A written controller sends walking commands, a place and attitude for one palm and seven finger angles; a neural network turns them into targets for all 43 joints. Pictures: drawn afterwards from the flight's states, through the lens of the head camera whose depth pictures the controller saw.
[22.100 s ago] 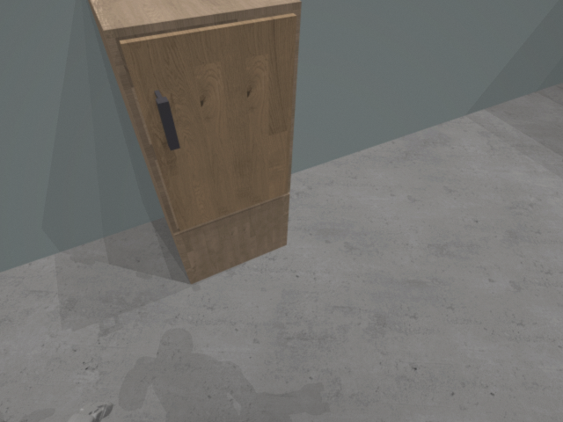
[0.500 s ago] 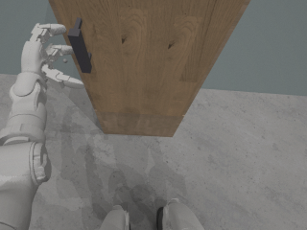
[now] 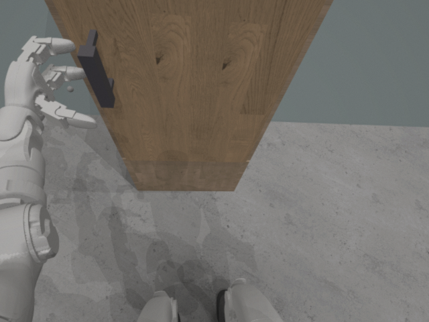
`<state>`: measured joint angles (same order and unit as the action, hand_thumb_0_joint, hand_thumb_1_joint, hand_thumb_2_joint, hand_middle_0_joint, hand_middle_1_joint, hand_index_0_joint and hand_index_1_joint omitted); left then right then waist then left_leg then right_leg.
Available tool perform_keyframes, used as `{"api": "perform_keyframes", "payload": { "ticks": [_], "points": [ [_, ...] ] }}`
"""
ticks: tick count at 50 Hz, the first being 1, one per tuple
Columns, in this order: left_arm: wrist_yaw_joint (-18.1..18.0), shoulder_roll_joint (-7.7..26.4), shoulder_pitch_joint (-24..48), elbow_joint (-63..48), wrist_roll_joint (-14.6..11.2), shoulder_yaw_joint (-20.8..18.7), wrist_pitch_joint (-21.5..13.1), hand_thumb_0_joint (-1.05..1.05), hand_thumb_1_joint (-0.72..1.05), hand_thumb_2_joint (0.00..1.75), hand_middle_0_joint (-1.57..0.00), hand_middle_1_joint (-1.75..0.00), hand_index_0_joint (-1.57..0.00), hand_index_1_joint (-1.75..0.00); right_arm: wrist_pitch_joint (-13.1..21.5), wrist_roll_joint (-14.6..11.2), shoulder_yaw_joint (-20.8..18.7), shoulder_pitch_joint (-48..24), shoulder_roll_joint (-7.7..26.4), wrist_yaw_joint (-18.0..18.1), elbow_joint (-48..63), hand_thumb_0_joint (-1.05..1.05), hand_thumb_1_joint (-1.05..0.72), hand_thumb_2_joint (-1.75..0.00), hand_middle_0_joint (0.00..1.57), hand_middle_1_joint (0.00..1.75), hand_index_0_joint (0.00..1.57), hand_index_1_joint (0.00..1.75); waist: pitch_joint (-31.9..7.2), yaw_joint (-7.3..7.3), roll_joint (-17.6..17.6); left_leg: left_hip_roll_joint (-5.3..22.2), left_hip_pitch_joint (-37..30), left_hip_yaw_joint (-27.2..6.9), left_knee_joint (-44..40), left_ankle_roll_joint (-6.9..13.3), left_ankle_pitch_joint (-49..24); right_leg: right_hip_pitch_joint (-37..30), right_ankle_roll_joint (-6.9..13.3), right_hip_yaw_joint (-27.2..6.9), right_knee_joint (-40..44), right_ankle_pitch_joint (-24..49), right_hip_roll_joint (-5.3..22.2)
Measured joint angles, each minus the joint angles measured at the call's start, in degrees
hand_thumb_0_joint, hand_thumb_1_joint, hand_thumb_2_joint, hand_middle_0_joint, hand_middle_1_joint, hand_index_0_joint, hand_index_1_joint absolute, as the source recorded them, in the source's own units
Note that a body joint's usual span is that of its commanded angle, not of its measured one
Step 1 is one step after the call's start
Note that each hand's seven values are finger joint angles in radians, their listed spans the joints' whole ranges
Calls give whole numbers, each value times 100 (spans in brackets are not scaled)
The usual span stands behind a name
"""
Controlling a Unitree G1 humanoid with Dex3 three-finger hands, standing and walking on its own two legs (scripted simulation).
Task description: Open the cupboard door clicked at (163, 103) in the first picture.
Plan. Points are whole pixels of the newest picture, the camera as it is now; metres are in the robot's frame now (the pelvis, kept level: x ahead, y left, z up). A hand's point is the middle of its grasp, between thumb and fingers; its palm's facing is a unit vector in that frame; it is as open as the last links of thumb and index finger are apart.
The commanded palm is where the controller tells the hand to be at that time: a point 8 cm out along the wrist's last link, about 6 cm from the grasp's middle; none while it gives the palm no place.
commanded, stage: move the hooked fingers beside the handle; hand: left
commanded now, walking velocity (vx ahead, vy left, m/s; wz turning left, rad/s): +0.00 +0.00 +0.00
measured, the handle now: (100, 71) +0.55 +0.17 +0.08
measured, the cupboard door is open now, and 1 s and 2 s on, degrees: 0 0 0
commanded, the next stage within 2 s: slide the fingers in behind the handle in 1.14 s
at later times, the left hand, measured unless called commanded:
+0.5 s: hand (54, 93) +0.50 +0.24 +0.08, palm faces -0.06 -1.00 -0.01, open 14.0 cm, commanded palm +0.48 +0.27 +0.08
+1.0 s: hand (56, 88) +0.50 +0.23 +0.08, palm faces -0.06 -1.00 -0.01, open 14.0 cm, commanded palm +0.49 +0.27 +0.08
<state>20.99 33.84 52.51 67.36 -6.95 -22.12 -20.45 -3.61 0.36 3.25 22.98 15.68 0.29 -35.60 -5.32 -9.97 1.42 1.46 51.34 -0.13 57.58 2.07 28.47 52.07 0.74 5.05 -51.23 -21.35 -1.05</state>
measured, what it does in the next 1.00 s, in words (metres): stands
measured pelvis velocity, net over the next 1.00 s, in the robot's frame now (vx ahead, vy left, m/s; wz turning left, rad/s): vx -0.01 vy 0.01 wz -0.02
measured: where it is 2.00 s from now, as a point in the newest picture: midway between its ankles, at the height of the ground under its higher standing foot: outside the picture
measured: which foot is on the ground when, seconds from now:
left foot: down 0.00-1.00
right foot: down 0.00-1.00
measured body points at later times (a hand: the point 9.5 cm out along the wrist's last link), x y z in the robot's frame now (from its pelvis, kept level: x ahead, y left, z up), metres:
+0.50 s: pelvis +0.00 +0.01 +0.00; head +0.13 +0.03 +0.43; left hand +0.50 +0.29 +0.08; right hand +0.00 -0.26 -0.10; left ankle -0.02 +0.09 -0.68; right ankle +0.02 -0.12 -0.68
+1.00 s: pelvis -0.01 +0.01 +0.00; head +0.13 +0.03 +0.43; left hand +0.50 +0.29 +0.09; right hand -0.02 -0.26 -0.10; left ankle -0.02 +0.09 -0.68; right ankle +0.02 -0.12 -0.68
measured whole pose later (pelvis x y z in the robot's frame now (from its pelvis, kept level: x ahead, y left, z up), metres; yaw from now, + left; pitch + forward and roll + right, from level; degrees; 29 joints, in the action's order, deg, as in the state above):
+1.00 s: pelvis -0.01 +0.01 +0.00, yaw -1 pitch +22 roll -4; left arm 24.8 37.9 52.8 69.2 -6.6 -25.3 -19.8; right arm -4.8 0.0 4.2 23.8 16.0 1.1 -34.4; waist -5.3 -11.1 1.3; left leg 1.8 52.1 0.5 58.6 2.6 28.5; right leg 52.8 0.2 4.3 -51.5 -20.6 -1.4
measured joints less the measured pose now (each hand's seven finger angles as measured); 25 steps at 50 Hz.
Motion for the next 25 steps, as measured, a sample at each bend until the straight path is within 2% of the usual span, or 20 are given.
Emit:
{"api": "perform_keyframes", "payload": {
  "ticks": [13, 18, 25],
  "points": [
    [287, 275, -159, -21, 45, -355, 15, -1, -50, 30, -30, -120, -28, -120, -95, -35, 31, 19, 31, 60, 179, 0, -91, -90, 20, 30, 20, 30, 26, -57, -8, 40, -61, 86, -18, 26, 19, -30, -26, -88, 33, 28, -44],
    [420, 242, -266, -120, -74, -316, -25, -1, -50, 30, -30, -120, -29, -120, -134, -42, 17, 52, 44, 53, 143, 0, -91, -90, 20, 30, 20, 30, -2, 12, 4, 34, -104, 90, -50, 36, 8, -80, -41, -94, 77, 45, -41],
    [442, 356, -76, 117, -5, -279, 85, -1, -50, 30, -30, -120, -30, -120, -111, -38, 47, -14, 60, 94, 149, 0, -91, -90, 21, 30, 20, 30, 25, -49, -35, 14, 6, 46, 37, 47, 2, -1, -46, -52, 19, 50, -19]
  ]
}}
